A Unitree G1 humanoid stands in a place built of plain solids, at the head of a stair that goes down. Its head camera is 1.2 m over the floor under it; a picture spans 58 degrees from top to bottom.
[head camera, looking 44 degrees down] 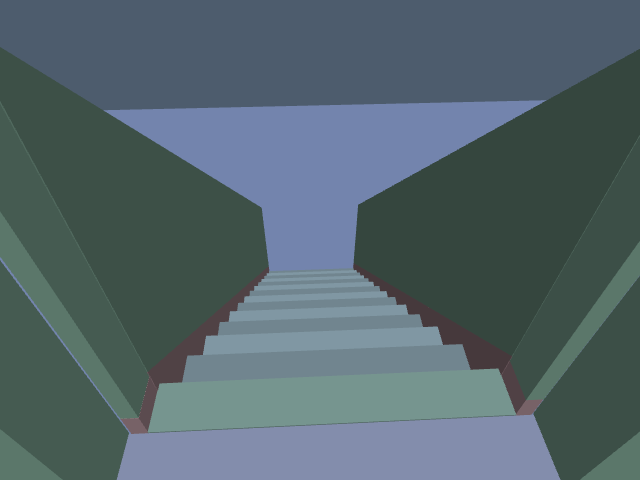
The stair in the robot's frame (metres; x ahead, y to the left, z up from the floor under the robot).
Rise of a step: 0.21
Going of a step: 0.22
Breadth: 1.03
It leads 3 degrees to the left of straight ahead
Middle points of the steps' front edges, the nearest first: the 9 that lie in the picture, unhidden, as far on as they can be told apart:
0.65 -0.03 0.00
0.87 -0.02 -0.20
1.09 -0.01 -0.41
1.31 0.00 -0.62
1.53 0.01 -0.82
1.75 0.02 -1.03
1.97 0.03 -1.24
2.19 0.04 -1.45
2.41 0.05 -1.65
